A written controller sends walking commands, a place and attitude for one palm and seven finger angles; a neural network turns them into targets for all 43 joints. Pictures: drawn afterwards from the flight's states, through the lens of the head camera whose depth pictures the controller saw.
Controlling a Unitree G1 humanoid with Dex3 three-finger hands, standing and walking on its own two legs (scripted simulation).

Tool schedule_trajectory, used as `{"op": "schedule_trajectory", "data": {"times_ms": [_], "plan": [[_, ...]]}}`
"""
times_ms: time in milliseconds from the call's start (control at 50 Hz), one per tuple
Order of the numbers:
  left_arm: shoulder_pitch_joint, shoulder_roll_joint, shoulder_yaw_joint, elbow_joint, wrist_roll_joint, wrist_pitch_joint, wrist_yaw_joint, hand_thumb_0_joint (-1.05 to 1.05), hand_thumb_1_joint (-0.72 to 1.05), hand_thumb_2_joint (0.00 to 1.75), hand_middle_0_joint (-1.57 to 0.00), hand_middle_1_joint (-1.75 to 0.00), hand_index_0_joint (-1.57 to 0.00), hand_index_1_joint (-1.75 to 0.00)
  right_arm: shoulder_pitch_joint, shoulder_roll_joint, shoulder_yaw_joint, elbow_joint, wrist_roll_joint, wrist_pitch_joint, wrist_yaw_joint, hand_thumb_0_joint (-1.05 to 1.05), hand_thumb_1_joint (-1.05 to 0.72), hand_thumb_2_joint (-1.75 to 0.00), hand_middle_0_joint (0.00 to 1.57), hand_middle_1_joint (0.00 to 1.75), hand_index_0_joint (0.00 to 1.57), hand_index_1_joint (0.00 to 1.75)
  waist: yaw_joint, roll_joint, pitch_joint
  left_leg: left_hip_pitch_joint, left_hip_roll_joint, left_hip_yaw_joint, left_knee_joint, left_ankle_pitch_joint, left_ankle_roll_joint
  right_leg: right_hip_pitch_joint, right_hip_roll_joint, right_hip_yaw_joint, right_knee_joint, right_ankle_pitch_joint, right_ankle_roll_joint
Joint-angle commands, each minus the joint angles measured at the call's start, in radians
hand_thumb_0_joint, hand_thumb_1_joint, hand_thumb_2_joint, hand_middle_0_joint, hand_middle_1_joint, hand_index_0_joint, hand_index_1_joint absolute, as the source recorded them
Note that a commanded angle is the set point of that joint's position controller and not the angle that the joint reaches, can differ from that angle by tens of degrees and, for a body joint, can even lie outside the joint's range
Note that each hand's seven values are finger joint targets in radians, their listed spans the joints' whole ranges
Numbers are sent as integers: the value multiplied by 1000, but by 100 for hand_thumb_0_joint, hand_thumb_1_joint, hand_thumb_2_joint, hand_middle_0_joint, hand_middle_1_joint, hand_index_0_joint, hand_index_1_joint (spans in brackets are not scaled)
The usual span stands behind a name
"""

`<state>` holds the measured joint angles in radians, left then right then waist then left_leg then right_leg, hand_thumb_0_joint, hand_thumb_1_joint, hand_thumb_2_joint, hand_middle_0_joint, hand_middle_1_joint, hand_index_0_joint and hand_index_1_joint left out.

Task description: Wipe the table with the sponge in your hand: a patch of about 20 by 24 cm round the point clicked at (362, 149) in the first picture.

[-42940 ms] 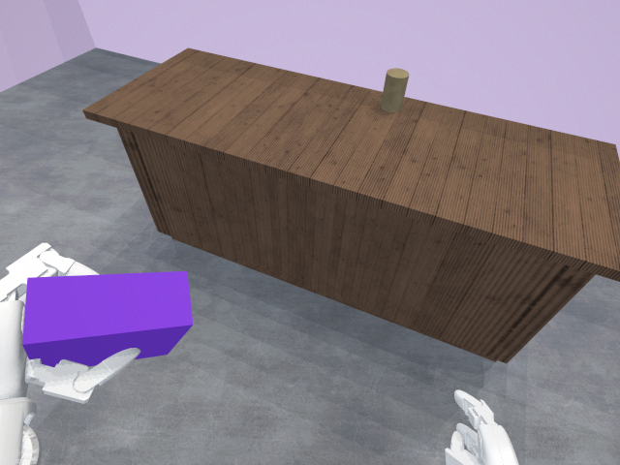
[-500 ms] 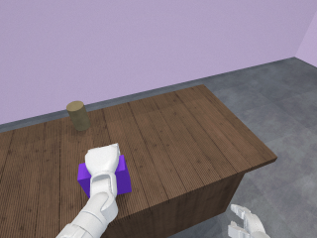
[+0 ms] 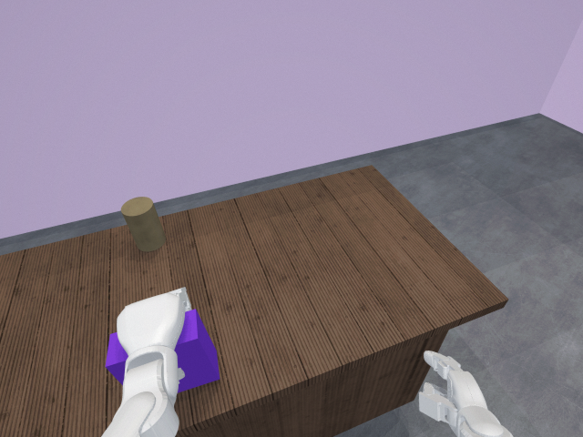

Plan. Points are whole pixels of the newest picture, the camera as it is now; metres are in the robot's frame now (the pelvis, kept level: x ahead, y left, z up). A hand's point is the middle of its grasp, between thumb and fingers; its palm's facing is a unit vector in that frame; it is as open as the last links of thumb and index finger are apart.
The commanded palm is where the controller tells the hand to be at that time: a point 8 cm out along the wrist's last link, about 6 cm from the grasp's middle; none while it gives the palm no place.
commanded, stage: slide back across to the middle lane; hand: left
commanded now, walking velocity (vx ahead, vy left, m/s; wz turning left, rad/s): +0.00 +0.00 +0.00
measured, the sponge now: (172, 364) +0.24 +0.23 -0.06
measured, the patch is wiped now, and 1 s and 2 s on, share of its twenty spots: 1.00 1.00 1.00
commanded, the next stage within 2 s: wipe forward along the middle lane in 0.06 s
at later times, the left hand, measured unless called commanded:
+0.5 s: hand (149, 335) +0.26 +0.26 -0.01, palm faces -0.08 -0.06 -1.00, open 9.7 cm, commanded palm +0.24 +0.26 +0.03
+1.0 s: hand (148, 306) +0.31 +0.29 -0.01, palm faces -0.11 -0.02 -0.99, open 9.7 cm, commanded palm +0.30 +0.28 +0.03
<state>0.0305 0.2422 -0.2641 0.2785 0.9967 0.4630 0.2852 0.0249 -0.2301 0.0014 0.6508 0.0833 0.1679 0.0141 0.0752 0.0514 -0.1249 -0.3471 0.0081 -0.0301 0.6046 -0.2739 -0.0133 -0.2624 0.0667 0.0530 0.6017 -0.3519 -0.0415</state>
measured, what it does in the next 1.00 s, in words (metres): stands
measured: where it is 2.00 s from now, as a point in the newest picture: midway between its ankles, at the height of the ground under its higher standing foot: outside the picture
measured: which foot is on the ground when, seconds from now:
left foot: down 0.00-1.00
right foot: down 0.00-1.00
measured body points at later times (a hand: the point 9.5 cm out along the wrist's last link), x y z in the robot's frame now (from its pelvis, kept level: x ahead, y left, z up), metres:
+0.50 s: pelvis -0.02 +0.01 -0.01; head -0.03 -0.02 +0.44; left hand +0.26 +0.26 +0.05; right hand +0.18 -0.21 -0.11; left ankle +0.03 +0.13 -0.73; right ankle -0.02 -0.10 -0.73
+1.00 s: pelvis -0.05 -0.01 -0.02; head -0.03 -0.03 +0.42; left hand +0.31 +0.28 +0.05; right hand +0.09 -0.27 -0.15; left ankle +0.03 +0.13 -0.73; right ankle -0.02 -0.10 -0.73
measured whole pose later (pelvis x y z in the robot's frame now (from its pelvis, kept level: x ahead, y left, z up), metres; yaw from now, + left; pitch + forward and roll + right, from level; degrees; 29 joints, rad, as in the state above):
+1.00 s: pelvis -0.05 -0.01 -0.02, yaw +1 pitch +9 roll -1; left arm -0.49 0.39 -0.07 0.89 1.01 0.25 0.28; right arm 0.19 -0.26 -0.02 0.71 0.08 0.12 -0.06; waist 0.00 0.06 -0.14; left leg -0.69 0.01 -0.09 0.79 -0.27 0.01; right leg -0.59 0.09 0.00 0.78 -0.35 -0.05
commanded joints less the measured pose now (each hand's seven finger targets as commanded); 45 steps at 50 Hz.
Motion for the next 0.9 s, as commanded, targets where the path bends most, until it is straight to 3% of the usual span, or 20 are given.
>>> {"op": "schedule_trajectory", "data": {"times_ms": [0,40,120,140,160,200,260,340,400,440,460,520,560,620,640,700,740,820,840,880], "plan": [[-97,156,108,-74,13,27,-8,0,10,130,-120,-160,-120,-160,-216,-105,-33,-163,-4,-60,-12,0,-90,-90,20,30,20,30,24,-88,-65,95,-57,-2,-42,179,48,-27,-14,55,-130,354,-37],[-65,203,159,-77,12,12,-11,0,10,130,-120,-160,-120,-160,-209,-114,-39,-157,-6,-67,-16,0,-90,-90,20,30,20,30,35,-69,-83,107,-57,-9,-40,195,47,-14,-13,68,-129,383,-43],[-63,170,128,-95,7,-16,-23,0,10,130,-120,-160,-120,-160,-206,-110,-37,-160,-11,-78,-25,0,-90,-90,20,30,20,30,20,-101,-78,97,-57,-5,-38,173,52,-25,-18,60,-135,363,-33],[-75,203,159,-84,10,-21,-21,0,10,130,-120,-160,-120,-160,-201,-117,-42,-150,-13,-80,-28,0,-90,-90,20,30,20,30,21,-90,-66,102,-57,-14,-42,166,51,-35,-15,73,-147,334,-39],[-112,159,115,-75,11,-26,-23,0,10,130,-120,-160,-120,-160,-189,-112,-38,-152,-14,-79,-31,0,-90,-90,20,30,20,30,2,-92,-57,86,-54,-7,-46,141,55,-53,-15,56,-140,303,-33],[-198,169,120,-28,25,-34,-23,0,10,130,-120,-160,-120,-160,-182,-117,-39,-133,-15,-81,-40,0,-90,-90,20,30,20,30,-12,-100,-11,72,-51,-15,-49,94,54,-109,-12,47,-156,210,-31],[-268,186,136,9,40,-57,-14,0,10,130,-120,-160,-120,-160,-154,-119,-45,-124,-16,-87,-49,0,-90,-90,20,30,20,30,-15,-64,-43,64,-50,-11,-49,64,56,-124,-8,32,-137,156,-36],[-327,222,184,81,66,-95,4,0,10,130,-120,-160,-120,-160,-130,-126,-52,-103,-22,-93,-58,0,-90,-90,20,30,20,30,-10,-80,-88,37,-49,-20,-33,47,51,-150,-2,32,-114,133,-41],[-403,181,148,153,67,-110,14,0,10,130,-120,-160,-120,-160,-102,-126,-53,-96,-19,-93,-65,0,-90,-90,20,30,20,30,-38,-141,-83,-8,-44,-11,-11,8,53,-191,-6,15,-100,100,-29],[-405,209,183,192,64,-110,24,0,10,130,-120,-160,-120,-160,-93,-135,-59,-88,-19,-92,-65,0,-90,-90,20,30,20,30,-27,-160,-106,-21,-43,-15,-6,7,51,-189,-4,24,-96,103,-32],[-417,170,147,195,54,-113,26,0,10,130,-120,-160,-120,-160,-85,-129,-59,-98,-16,-93,-67,0,-90,-90,20,30,20,30,-37,-159,-116,-30,-40,-6,1,-2,54,-195,-8,8,-88,92,-24],[-482,174,141,263,47,-109,33,0,10,130,-120,-160,-120,-160,-74,-133,-54,-88,-12,-91,-69,0,-90,-90,20,30,20,30,-50,-166,-99,-64,-40,-6,14,-33,52,-230,-10,4,-85,55,-18],[-538,200,153,288,49,-108,36,0,10,130,-120,-160,-120,-160,-58,-133,-54,-85,-10,-88,-70,0,-90,-90,20,30,20,30,-53,-125,-98,-79,-41,-5,18,-55,52,-242,-12,-2,-78,28,-19],[-584,218,157,363,56,-116,33,0,10,130,-120,-160,-120,-160,-36,-136,-52,-77,-12,-85,-75,0,-90,-90,20,30,20,30,-65,-145,-74,-121,-44,-5,37,-85,54,-276,-12,-2,-76,-12,-15],[-591,279,205,392,59,-116,33,0,10,130,-120,-160,-120,-160,-26,-146,-54,-69,-14,-82,-76,0,-90,-90,20,30,20,30,-58,-143,-75,-138,-46,-9,37,-94,51,-272,-11,16,-80,-24,-20],[-624,241,168,442,57,-142,30,0,10,130,-120,-160,-120,-160,-2,-138,-52,-76,-12,-83,-80,0,-90,-90,20,30,20,30,-73,-156,-78,-173,-46,2,62,-112,56,-295,-15,12,-75,-55,-9],[-639,318,228,475,61,-153,32,0,10,130,-120,-160,-120,-160,16,-150,-58,-69,-15,-80,-78,0,-90,-90,20,30,20,30,-62,-138,-92,-191,-46,-4,67,-115,52,-292,-10,25,-69,-61,-17],[-705,309,209,516,55,-181,37,0,10,130,-120,-160,-120,-160,47,-144,-55,-75,-12,-82,-79,0,-90,-90,20,30,20,30,-81,-131,-106,-226,-41,3,93,-128,58,-314,-14,22,-58,-79,-9],[-719,356,245,531,61,-181,38,0,10,130,-120,-160,-120,-160,54,-151,-61,-68,-14,-80,-77,0,-90,-90,20,30,20,30,-78,-126,-110,-228,-43,-1,92,-127,55,-307,-10,28,-61,-78,-13],[-747,362,239,534,51,-192,39,0,10,130,-120,-160,-120,-160,68,-148,-58,-75,-11,-83,-80,0,-90,-90,20,30,20,30,-85,-139,-134,-247,-40,6,108,-131,61,-304,-15,36,-64,-93,-4]]}}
